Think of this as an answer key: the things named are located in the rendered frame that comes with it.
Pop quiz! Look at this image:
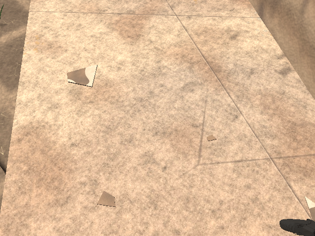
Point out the right robot hand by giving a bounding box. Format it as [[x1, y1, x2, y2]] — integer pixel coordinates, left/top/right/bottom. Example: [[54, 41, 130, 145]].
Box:
[[280, 218, 315, 236]]

